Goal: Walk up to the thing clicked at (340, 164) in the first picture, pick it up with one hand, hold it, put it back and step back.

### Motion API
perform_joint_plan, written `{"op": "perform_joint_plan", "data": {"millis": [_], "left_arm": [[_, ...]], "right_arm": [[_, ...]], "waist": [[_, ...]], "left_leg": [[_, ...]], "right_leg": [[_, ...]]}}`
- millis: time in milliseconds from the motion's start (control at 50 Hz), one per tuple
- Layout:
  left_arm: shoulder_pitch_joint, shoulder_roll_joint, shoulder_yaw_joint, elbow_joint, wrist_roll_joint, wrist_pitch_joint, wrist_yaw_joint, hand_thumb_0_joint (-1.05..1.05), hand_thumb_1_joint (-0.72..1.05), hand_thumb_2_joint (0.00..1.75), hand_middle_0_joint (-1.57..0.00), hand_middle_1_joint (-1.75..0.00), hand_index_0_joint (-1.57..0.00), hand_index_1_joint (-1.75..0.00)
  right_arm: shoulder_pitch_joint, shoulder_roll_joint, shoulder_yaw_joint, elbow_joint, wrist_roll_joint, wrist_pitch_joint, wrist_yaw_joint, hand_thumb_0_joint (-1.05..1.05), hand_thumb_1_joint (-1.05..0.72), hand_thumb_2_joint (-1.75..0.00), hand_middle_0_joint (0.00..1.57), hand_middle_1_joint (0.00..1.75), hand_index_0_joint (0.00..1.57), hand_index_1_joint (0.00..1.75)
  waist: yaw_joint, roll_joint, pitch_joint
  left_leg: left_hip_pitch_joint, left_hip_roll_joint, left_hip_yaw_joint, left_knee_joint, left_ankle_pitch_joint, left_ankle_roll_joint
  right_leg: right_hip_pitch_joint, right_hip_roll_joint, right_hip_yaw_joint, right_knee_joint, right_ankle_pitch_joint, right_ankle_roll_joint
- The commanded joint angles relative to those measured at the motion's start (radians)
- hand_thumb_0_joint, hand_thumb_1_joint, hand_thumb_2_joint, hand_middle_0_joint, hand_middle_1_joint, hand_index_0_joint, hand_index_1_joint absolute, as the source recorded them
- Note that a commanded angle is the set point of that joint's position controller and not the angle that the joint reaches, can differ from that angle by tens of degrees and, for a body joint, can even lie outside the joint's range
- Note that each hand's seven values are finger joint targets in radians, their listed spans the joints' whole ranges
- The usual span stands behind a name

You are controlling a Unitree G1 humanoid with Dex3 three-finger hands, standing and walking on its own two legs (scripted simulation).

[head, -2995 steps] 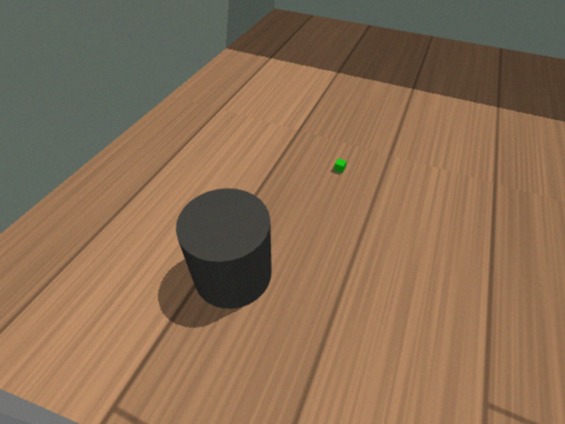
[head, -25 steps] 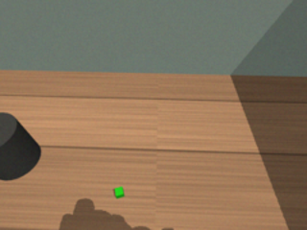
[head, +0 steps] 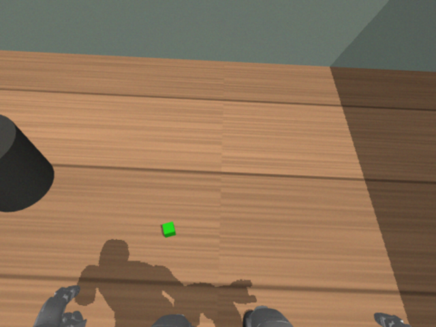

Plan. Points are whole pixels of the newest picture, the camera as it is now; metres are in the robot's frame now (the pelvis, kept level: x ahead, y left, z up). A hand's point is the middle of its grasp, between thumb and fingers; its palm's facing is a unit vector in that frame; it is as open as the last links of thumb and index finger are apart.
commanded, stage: step back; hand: left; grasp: from above
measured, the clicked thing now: (169, 229) +0.52 +0.20 -0.74
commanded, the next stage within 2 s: none
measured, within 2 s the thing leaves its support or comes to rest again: neither
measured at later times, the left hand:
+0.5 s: hand out of the picture +0.03 +0.28 -0.15, palm faces -0.13 -0.91 -0.40, open 7.4 cm
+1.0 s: hand out of the picture -0.10 +0.29 -0.15, palm faces -0.06 -0.94 -0.32, open 7.4 cm
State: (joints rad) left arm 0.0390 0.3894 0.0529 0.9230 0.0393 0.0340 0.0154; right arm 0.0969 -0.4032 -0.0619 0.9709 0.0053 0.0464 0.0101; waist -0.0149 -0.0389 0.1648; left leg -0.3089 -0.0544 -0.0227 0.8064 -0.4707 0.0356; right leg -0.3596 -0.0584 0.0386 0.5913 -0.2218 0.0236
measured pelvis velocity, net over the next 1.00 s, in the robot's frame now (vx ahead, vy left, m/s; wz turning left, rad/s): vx -0.23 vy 0.04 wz -0.04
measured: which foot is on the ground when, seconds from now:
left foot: up 0.00-0.02, down 0.04-0.52, up 0.54-0.84, down 0.86-1.00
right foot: down 0.00-0.06, up 0.08-0.44, down 0.46-0.88, up 0.90-1.00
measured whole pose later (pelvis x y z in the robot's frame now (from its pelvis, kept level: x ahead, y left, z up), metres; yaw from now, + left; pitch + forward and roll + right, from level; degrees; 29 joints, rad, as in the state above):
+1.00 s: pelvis -0.23 +0.04 +0.01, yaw -2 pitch -3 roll -2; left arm 0.14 0.38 0.08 0.79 0.04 0.09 0.00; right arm 0.19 -0.35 -0.04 0.88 -0.04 0.03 -0.01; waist -0.01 -0.05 0.16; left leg -0.24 0.00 -0.04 0.59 -0.30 0.03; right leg -0.51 0.13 0.14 1.09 -0.48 -0.01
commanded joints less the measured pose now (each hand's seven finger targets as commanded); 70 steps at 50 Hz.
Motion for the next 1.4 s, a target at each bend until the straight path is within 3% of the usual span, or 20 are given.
{"op": "perform_joint_plan", "data": {"millis": [0,40,80,160,300,440,480,520,620,800,840,860,900,980,1160,1260,1300,1320,1340,1380], "left_arm": [[-0.030,0.225,0.054,-0.124,-0.022,0.003,0.011,0.00,0.90,0.90,-0.20,-0.30,-0.20,-0.30],[-0.017,0.148,0.038,-0.142,-0.035,0.012,0.017,0.00,0.90,0.90,-0.20,-0.30,-0.20,-0.30],[-0.013,0.172,0.046,-0.134,-0.017,0.014,0.034,0.00,0.90,0.90,-0.20,-0.30,-0.20,-0.30],[0.073,0.165,0.052,-0.120,-0.033,0.016,0.019,0.00,0.90,0.90,-0.20,-0.30,-0.20,-0.30],[0.054,0.166,0.065,-0.157,-0.013,0.005,0.015,0.00,0.90,0.90,-0.20,-0.30,-0.20,-0.30],[0.186,0.152,0.076,-0.110,0.001,-0.014,-0.002,0.00,0.90,0.90,-0.20,-0.30,-0.20,-0.30],[0.178,0.219,0.092,-0.124,0.004,-0.023,-0.002,0.00,0.90,0.90,-0.20,-0.30,-0.20,-0.30],[0.084,0.295,0.103,-0.186,0.006,-0.022,-0.004,0.00,0.90,0.90,-0.20,-0.30,-0.20,-0.30],[0.051,0.187,0.086,-0.220,-0.003,-0.018,0.009,0.00,0.90,0.90,-0.20,-0.30,-0.20,-0.30],[0.111,0.212,0.086,-0.258,-0.006,0.019,0.000,0.00,0.90,0.90,-0.20,-0.30,-0.20,-0.30],[0.100,0.189,0.074,-0.272,-0.016,0.031,-0.008,0.00,0.90,0.90,-0.20,-0.30,-0.20,-0.30],[0.079,0.154,0.068,-0.286,-0.016,0.026,-0.009,0.00,0.90,0.90,-0.20,-0.30,-0.20,-0.30],[0.008,0.217,0.101,-0.276,0.009,0.023,0.008,0.00,0.90,0.90,-0.20,-0.30,-0.20,-0.30],[0.157,0.187,0.106,-0.206,-0.019,0.027,-0.009,0.00,0.90,0.90,-0.20,-0.30,-0.20,-0.30],[0.156,0.166,0.085,-0.210,-0.011,0.012,-0.010,0.00,0.90,0.90,-0.20,-0.30,-0.20,-0.30],[0.331,0.182,0.097,-0.102,-0.006,0.010,-0.025,0.00,0.90,0.90,-0.20,-0.30,-0.20,-0.30],[0.310,0.297,0.129,-0.123,0.020,0.003,-0.027,0.00,0.90,0.90,-0.20,-0.30,-0.20,-0.30],[0.193,0.401,0.145,-0.179,0.020,0.010,-0.025,0.00,0.90,0.90,-0.20,-0.30,-0.20,-0.30],[0.106,0.393,0.140,-0.212,0.018,0.007,-0.020,0.00,0.90,0.90,-0.20,-0.30,-0.20,-0.30],[0.024,0.271,0.100,-0.237,0.010,-0.001,-0.015,0.00,0.90,0.90,-0.20,-0.30,-0.20,-0.30]], "right_arm": [[0.128,-0.161,-0.043,-0.037,-0.034,-0.033,-0.017,0.00,-0.90,-0.90,0.20,0.30,0.20,0.30],[0.106,-0.284,-0.071,-0.049,-0.058,-0.040,-0.024,0.00,-0.90,-0.90,0.20,0.30,0.20,0.30],[0.095,-0.322,-0.080,-0.087,-0.040,-0.040,-0.029,0.00,-0.90,-0.90,0.20,0.30,0.20,0.30],[0.010,-0.198,-0.051,-0.114,-0.037,-0.049,-0.053,0.00,-0.90,-0.90,0.20,0.30,0.20,0.30],[0.107,-0.203,-0.069,-0.133,-0.025,-0.044,-0.061,0.00,-0.90,-0.90,0.20,0.30,0.20,0.30],[0.021,-0.218,-0.061,-0.166,-0.012,-0.036,-0.044,0.00,-0.90,-0.90,0.20,0.30,0.20,0.30],[0.008,-0.185,-0.048,-0.178,0.002,-0.038,-0.039,0.00,-0.90,-0.90,0.20,0.30,0.20,0.30],[0.012,-0.170,-0.051,-0.165,-0.002,-0.025,-0.046,0.00,-0.90,-0.90,0.20,0.30,0.20,0.30],[0.088,-0.160,-0.028,-0.129,-0.003,-0.028,-0.043,0.00,-0.90,-0.90,0.20,0.30,0.20,0.30],[0.154,-0.153,-0.036,-0.143,-0.019,-0.044,-0.047,0.00,-0.90,-0.90,0.20,0.30,0.20,0.30],[0.177,-0.197,-0.056,-0.136,-0.038,-0.046,-0.045,0.00,-0.90,-0.90,0.20,0.30,0.20,0.30],[0.164,-0.291,-0.078,-0.149,-0.055,-0.048,-0.043,0.00,-0.90,-0.90,0.20,0.30,0.20,0.30],[0.031,-0.369,-0.096,-0.196,-0.046,-0.055,-0.041,0.00,-0.90,-0.90,0.20,0.30,0.20,0.30],[-0.030,-0.211,-0.052,-0.209,-0.048,-0.066,-0.050,0.00,-0.90,-0.90,0.20,0.30,0.20,0.30],[0.097,-0.246,-0.072,-0.225,-0.037,-0.053,-0.050,0.00,-0.90,-0.90,0.20,0.30,0.20,0.30],[-0.015,-0.269,-0.068,-0.257,-0.029,-0.024,-0.043,0.00,-0.90,-0.90,0.20,0.30,0.20,0.30],[0.005,-0.175,-0.044,-0.268,-0.015,-0.019,-0.045,0.00,-0.90,-0.90,0.20,0.30,0.20,0.30],[-0.027,-0.182,-0.054,-0.273,-0.011,-0.019,-0.065,0.00,-0.90,-0.90,0.20,0.30,0.20,0.30],[-0.007,-0.233,-0.075,-0.249,-0.014,-0.018,-0.070,0.00,-0.90,-0.90,0.20,0.30,0.20,0.30],[0.062,-0.230,-0.059,-0.192,-0.007,-0.020,-0.057,0.00,-0.90,-0.90,0.20,0.30,0.20,0.30]], "waist": [[-0.027,-0.029,-0.222],[-0.003,0.263,-0.177],[-0.048,0.250,-0.195],[0.041,0.188,-0.203],[-0.031,0.126,-0.215],[0.031,0.104,-0.226],[0.032,-0.067,-0.240],[0.048,-0.256,-0.135],[0.024,-0.060,-0.150],[0.023,-0.148,-0.280],[0.005,-0.034,-0.257],[-0.010,0.207,-0.237],[-0.033,0.273,-0.124],[0.074,0.132,-0.114],[-0.019,0.241,-0.240],[0.063,0.240,-0.267],[0.066,-0.094,-0.203],[0.101,-0.303,-0.150],[0.069,-0.286,-0.065],[0.012,-0.120,-0.044]], "left_leg": [[0.118,0.065,-0.016,-0.417,0.375,-0.020],[0.280,0.296,-0.334,-0.437,0.848,0.028],[0.155,0.420,-0.419,-0.449,0.827,0.143],[0.318,0.221,-0.149,-0.345,0.910,-0.009],[0.365,0.315,-0.204,-0.322,0.815,0.146],[0.151,0.286,-0.182,-0.258,0.524,0.124],[-0.022,0.153,-0.093,-0.130,0.314,0.035],[-0.025,-0.033,-0.044,0.258,-0.171,-0.037],[-0.101,-0.078,-0.110,0.375,-0.058,-0.052],[0.034,0.012,0.033,-0.321,0.120,-0.047],[0.173,0.103,-0.092,-0.436,0.251,0.004],[0.216,0.329,-0.391,-0.487,0.321,0.091],[-0.103,0.535,-0.560,-0.551,0.347,0.291],[0.047,0.274,-0.176,-0.433,0.568,0.137],[0.295,0.327,-0.183,-0.323,0.627,0.211],[0.008,0.280,-0.145,-0.259,0.412,0.110],[-0.282,0.041,-0.086,-0.013,0.019,-0.003],[-0.211,-0.036,-0.051,0.242,-0.156,-0.046],[-0.136,0.014,-0.126,0.374,-0.146,-0.043],[-0.132,-0.047,-0.140,0.420,-0.015,-0.041]], "right_leg": [[0.144,-0.093,0.102,0.055,0.291,-0.122],[-0.191,0.177,0.050,0.295,-0.339,-0.057],[-0.140,0.169,0.146,0.459,-0.418,-0.042],[-0.214,0.160,0.158,0.495,-0.195,-0.056],[-0.124,0.115,0.097,0.290,-0.250,-0.016],[0.164,0.081,0.025,-0.133,0.005,-0.070],[0.242,-0.067,0.249,-0.143,0.232,-0.156],[0.016,-0.318,0.524,-0.271,0.286,-0.360],[0.111,-0.132,0.226,-0.172,0.440,-0.247],[0.311,-0.109,0.204,-0.050,0.330,-0.193],[0.084,-0.053,0.173,-0.003,0.107,-0.109],[-0.123,0.083,0.088,0.178,-0.160,-0.059],[-0.069,0.144,0.171,0.584,-0.404,-0.027],[-0.154,0.197,0.184,0.713,-0.227,-0.036],[-0.087,0.090,0.076,0.278,-0.298,0.025],[0.237,0.077,-0.032,-0.123,-0.065,-0.043],[0.253,-0.146,0.352,-0.247,-0.151,-0.124],[-0.047,-0.340,0.534,-0.345,-0.207,-0.297],[-0.230,-0.375,0.577,-0.396,-0.275,-0.323],[-0.160,-0.196,0.277,-0.277,-0.089,-0.226]]}}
